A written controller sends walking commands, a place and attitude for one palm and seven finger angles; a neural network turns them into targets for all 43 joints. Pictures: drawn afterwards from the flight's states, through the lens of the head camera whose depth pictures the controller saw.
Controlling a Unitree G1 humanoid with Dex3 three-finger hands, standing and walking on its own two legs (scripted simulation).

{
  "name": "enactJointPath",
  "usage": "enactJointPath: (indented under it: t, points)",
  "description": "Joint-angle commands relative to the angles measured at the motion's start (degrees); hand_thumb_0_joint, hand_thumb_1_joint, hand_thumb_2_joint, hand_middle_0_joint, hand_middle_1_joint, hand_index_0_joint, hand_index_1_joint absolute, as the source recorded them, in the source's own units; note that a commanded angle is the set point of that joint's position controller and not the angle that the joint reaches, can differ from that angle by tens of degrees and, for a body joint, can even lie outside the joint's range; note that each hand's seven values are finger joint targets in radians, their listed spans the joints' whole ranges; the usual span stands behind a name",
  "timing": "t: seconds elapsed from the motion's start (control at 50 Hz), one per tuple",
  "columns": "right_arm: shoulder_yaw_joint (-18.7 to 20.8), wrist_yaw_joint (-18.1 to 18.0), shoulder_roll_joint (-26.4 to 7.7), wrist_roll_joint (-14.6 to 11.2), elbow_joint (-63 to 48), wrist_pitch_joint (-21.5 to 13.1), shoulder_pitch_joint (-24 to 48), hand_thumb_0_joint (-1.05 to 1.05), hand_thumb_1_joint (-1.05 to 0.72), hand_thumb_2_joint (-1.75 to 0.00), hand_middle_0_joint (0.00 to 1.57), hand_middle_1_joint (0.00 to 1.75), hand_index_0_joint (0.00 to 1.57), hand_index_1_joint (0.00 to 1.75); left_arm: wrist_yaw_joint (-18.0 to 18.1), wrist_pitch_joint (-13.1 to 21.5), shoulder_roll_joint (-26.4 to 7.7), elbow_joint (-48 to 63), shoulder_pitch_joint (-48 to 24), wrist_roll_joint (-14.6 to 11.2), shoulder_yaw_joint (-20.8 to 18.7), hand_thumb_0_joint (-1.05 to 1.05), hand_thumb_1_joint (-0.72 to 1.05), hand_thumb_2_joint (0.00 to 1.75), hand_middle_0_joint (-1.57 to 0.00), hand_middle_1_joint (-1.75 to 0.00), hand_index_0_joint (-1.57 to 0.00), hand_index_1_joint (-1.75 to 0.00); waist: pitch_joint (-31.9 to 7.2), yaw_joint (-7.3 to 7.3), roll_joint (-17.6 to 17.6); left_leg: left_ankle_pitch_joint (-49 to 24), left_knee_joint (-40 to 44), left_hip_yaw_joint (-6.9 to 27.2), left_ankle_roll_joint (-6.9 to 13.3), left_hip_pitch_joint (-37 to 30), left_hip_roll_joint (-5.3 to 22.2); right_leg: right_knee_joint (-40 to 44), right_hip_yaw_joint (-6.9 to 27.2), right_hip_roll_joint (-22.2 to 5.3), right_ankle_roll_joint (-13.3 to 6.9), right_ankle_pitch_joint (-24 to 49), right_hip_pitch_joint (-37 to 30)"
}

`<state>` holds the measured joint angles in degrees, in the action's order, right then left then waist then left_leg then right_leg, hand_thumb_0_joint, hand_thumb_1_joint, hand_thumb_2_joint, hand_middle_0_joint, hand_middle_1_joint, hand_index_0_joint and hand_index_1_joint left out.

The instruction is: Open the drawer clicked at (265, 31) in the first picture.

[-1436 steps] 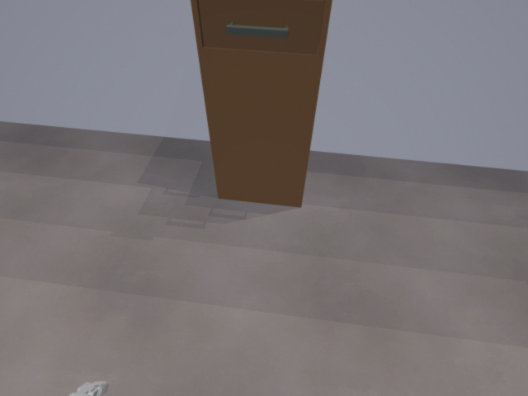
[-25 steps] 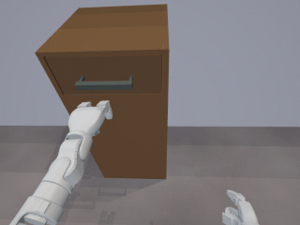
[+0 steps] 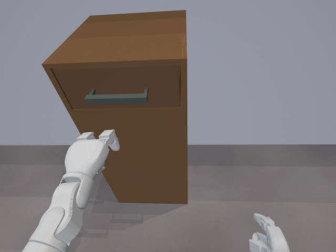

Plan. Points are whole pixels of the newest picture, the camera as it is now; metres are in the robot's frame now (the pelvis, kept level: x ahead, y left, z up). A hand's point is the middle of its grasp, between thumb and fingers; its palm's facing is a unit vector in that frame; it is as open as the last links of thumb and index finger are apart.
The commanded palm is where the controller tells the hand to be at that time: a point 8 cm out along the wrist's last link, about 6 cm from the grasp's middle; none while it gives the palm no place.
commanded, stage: pull the drawer open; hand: left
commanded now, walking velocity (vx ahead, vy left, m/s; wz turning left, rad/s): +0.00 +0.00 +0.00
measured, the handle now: (118, 95) +0.54 +0.22 +0.10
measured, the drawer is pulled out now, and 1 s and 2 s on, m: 0.00 0.00 0.00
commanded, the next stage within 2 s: open the thumb to release the handle in 1.70 s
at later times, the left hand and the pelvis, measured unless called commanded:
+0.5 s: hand (86, 187) +0.23 +0.21 +0.08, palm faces +0.07 -0.14 -0.99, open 4.9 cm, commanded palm +0.20 +0.21 +0.14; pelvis -0.01 +0.00 +0.00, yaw +0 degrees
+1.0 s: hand (77, 207) +0.19 +0.21 +0.08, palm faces +0.06 -0.15 -0.99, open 4.9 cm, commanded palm +0.15 +0.20 +0.14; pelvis -0.01 +0.00 +0.00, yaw +0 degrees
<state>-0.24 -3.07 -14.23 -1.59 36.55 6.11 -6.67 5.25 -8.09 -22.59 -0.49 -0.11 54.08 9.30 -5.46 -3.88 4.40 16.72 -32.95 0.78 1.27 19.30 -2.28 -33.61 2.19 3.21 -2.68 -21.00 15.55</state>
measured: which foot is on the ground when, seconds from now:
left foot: down 0.00-1.00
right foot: down 0.00-1.00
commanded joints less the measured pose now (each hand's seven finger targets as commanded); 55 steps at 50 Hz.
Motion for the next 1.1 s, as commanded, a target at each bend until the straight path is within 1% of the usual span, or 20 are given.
enactJointPath:
  t: [0.0,0.08,0.14,0.2,0.26,0.34,0.36,0.4,0.46,0.54,0.6,0.66,0.72,0.78,0.86,0.92,0.96,0.98,1.06,1.08]
  points:
    - [1.51,0.36,-4.43,0.09,-9.74,-3.16,10.77,0.00,-0.90,-0.90,0.20,0.30,0.20,0.30,4.65,-0.84,-9.96,14.46,-13.52,1.35,-8.07,0.00,0.90,0.90,-0.40,-1.35,-0.40,-1.35,-10.36,-1.18,-3.52,-18.27,2.07,-1.15,0.67,-8.04,-0.34,4.31,-0.58,-0.63,0.57,21.88,-1.09]
    - [0.99,0.09,-4.61,0.01,-9.39,-3.22,11.59,0.00,-0.90,-0.90,0.20,0.30,0.20,0.30,4.55,-2.92,-10.71,13.61,-14.84,1.69,-7.23,0.00,0.90,0.90,-0.40,-1.35,-0.40,-1.35,-8.80,-0.34,-4.39,-15.01,2.46,-1.27,0.86,-7.68,-0.40,5.59,-0.19,-0.86,1.09,18.42,0.14]
    - [1.12,-0.01,-4.28,0.23,-9.84,-3.33,11.93,0.00,-0.90,-0.90,0.20,0.30,0.20,0.30,3.43,-3.33,-8.18,16.06,-11.87,1.46,-4.62,0.00,0.90,0.90,-0.40,-1.35,-0.40,-1.35,-10.54,-0.48,-4.10,-16.40,2.31,-1.09,1.06,-9.62,-0.55,5.42,-0.43,-0.84,1.04,19.89,-0.76]
    - [0.81,-0.15,-4.22,0.40,-9.87,-3.47,12.16,0.00,-0.90,-0.90,0.20,0.30,0.20,0.30,1.96,-2.85,-7.87,17.01,-11.34,0.73,-3.92,0.00,0.90,0.90,-0.40,-1.35,-0.40,-1.35,-9.20,-0.13,-4.19,-15.07,2.71,-0.87,1.11,-9.62,-0.44,6.01,-0.65,-0.85,1.15,18.02,-0.30]
    - [0.59,0.06,-4.35,0.80,-10.28,-3.37,12.45,0.00,-0.90,-0.90,0.20,0.30,0.20,0.30,1.56,-2.26,-9.74,18.61,-6.82,1.16,-6.07,0.00,0.90,0.90,-0.40,-1.35,-0.40,-1.35,-9.17,-1.21,-4.10,-15.85,2.96,-0.94,0.93,-9.66,-0.31,6.17,-0.52,-0.70,0.99,18.60,-1.23]
    - [0.21,0.59,-3.82,0.98,-10.46,-3.20,12.77,0.00,-0.90,-0.90,0.20,0.30,0.20,0.30,2.34,-1.49,-9.33,20.37,-4.31,1.59,-6.90,0.00,0.90,0.90,-0.40,-1.35,-0.40,-1.35,-7.18,-1.65,-4.13,-15.54,3.38,-0.94,0.68,-8.75,-0.25,6.11,-0.65,-0.62,0.84,18.07,-0.84]
    - [0.30,0.66,-4.00,0.99,-10.27,-3.10,12.77,0.00,-0.90,-0.90,0.20,0.30,0.20,0.30,2.69,-1.59,-11.02,20.49,-3.18,1.65,-8.86,0.00,0.90,0.90,-0.40,-1.35,-0.40,-1.35,-7.54,-2.00,-4.37,-15.28,3.58,-1.08,0.53,-8.68,-0.11,6.44,-0.41,-0.48,0.75,17.18,-1.54]
    - [0.16,1.02,-3.44,0.94,-10.66,-3.16,13.01,0.00,-0.90,-0.90,0.20,0.30,0.20,0.30,3.27,-1.64,-8.92,21.84,-1.73,1.73,-7.42,0.00,0.90,0.90,-0.40,-1.35,-0.40,-1.35,-6.70,-2.10,-3.61,-14.80,3.68,-1.16,0.54,-8.73,-0.13,6.55,-0.60,-0.56,0.69,16.47,-0.92]
    - [0.23,1.27,-3.77,0.88,-10.73,-3.11,13.20,0.00,-0.90,-0.90,0.20,0.30,0.20,0.30,3.79,-2.28,-9.87,22.11,0.88,1.66,-8.77,0.00,0.90,0.90,-0.40,-1.35,-0.40,-1.35,-6.42,-2.08,-4.50,-14.18,3.92,-1.20,0.45,-8.47,0.01,6.98,-0.25,-0.42,0.72,15.26,-1.14]
    - [0.23,1.72,-3.47,0.92,-11.15,-3.47,13.39,0.00,-0.90,-0.90,0.20,0.30,0.20,0.30,3.64,-2.44,-5.74,26.17,-0.54,1.90,-3.64,0.00,0.90,0.90,-0.40,-1.35,-0.40,-1.35,-6.25,-1.05,-2.28,-13.45,3.90,-0.75,0.62,-9.91,0.09,6.76,-1.10,-0.46,0.68,13.26,0.72]
    - [0.25,1.87,-3.35,1.15,-11.26,-3.77,13.27,0.00,-0.90,-0.90,0.20,0.30,0.20,0.30,3.43,-2.32,-5.43,27.84,0.10,2.24,-2.61,0.00,0.90,0.90,-0.40,-1.35,-0.40,-1.35,-6.46,-1.10,-1.97,-12.66,4.12,-0.33,0.71,-10.55,0.32,6.83,-1.46,-0.37,0.50,11.36,1.01]
    - [0.14,1.82,-3.53,1.29,-11.26,-3.61,13.53,0.00,-0.90,-0.90,0.20,0.30,0.20,0.30,3.64,-2.43,-7.86,27.16,1.70,2.95,-4.83,0.00,0.90,0.90,-0.40,-1.35,-0.40,-1.35,-5.90,-1.73,-3.91,-11.65,4.25,-0.56,0.68,-9.76,0.35,7.37,-1.01,-0.29,0.58,10.21,0.61]
    - [-0.13,2.20,-3.22,1.31,-11.42,-3.71,13.18,0.00,-0.90,-0.90,0.20,0.30,0.20,0.30,4.14,-2.35,-7.30,27.12,5.35,3.25,-5.35,0.00,0.90,0.90,-0.40,-1.35,-0.40,-1.35,-5.65,-2.45,-5.27,-12.63,4.09,-0.78,0.70,-8.99,0.31,6.70,-1.21,-0.43,0.66,11.92,0.24]
    - [-0.32,2.68,-2.93,1.22,-11.86,-3.60,13.55,0.00,-0.90,-0.90,0.20,0.30,0.20,0.30,4.75,-2.83,-7.67,28.19,8.95,3.22,-6.59,0.00,0.90,0.90,-0.40,-1.35,-0.40,-1.35,-6.54,-3.30,-3.87,-13.09,4.19,-1.27,0.47,-8.83,0.41,6.40,-0.98,-0.44,0.62,12.15,-0.93]
    - [-0.21,2.88,-3.35,0.93,-12.00,-3.42,14.10,0.00,-0.90,-0.90,0.20,0.30,0.20,0.30,4.53,-3.57,-8.54,29.12,12.82,2.13,-8.15,0.00,0.90,0.90,-0.40,-1.35,-0.40,-1.35,-4.36,-2.97,-4.60,-13.38,4.17,-1.48,0.45,-8.36,0.33,7.41,0.14,-0.33,0.79,14.08,-1.48]
    - [-0.33,3.15,-3.27,1.17,-12.46,-3.56,13.80,0.00,-0.90,-0.90,0.20,0.30,0.20,0.30,4.00,-3.49,-7.37,32.11,14.52,2.00,-6.47,0.00,0.90,0.90,-0.40,-1.35,-0.40,-1.35,-4.09,-2.56,-3.56,-13.38,3.87,-1.47,0.73,-8.76,0.23,7.20,-0.17,-0.65,0.97,14.29,-0.64]
    - [-0.16,3.24,-3.64,1.18,-13.01,-3.65,13.75,0.00,-0.90,-0.90,0.20,0.30,0.20,0.30,3.66,-3.00,-8.18,34.32,16.49,1.71,-7.03,0.00,0.90,0.90,-0.40,-1.35,-0.40,-1.35,-4.09,-2.34,-3.47,-13.74,3.34,-1.49,0.78,-9.34,0.27,7.69,0.35,-0.61,0.94,14.29,-0.54]
    - [-0.48,3.41,-3.36,1.37,-13.29,-3.83,13.61,0.00,-0.90,-0.90,0.20,0.30,0.20,0.30,3.41,-2.67,-6.55,34.86,17.32,1.76,-5.03,0.00,0.90,0.90,-0.40,-1.35,-0.40,-1.35,-3.53,-2.22,-2.02,-13.34,3.07,-1.65,0.98,-9.34,0.26,7.40,-0.28,-0.93,1.09,13.42,0.53]
    - [-0.20,3.18,-3.98,1.69,-13.66,-3.94,13.02,0.00,-0.90,-0.90,0.20,0.30,0.20,0.30,3.95,-0.76,-8.78,36.84,19.12,1.88,-7.24,0.00,0.90,0.90,-0.40,-1.35,-0.40,-1.35,-2.56,-2.15,-2.90,-12.81,2.23,-1.21,0.87,-9.65,0.41,8.24,0.73,-0.64,1.00,12.83,1.77]
    - [-0.54,3.39,-3.49,2.04,-13.82,-4.22,12.11,0.00,-0.90,-0.90,0.20,0.30,0.20,0.30,4.32,-0.26,-7.66,37.11,19.55,2.36,-6.12,0.00,0.90,0.90,-0.40,-1.35,-0.40,-1.35,-2.89,-1.98,-3.40,-12.40,1.68,-1.26,1.08,-9.59,0.43,7.61,-0.03,-1.06,1.24,11.66,2.81]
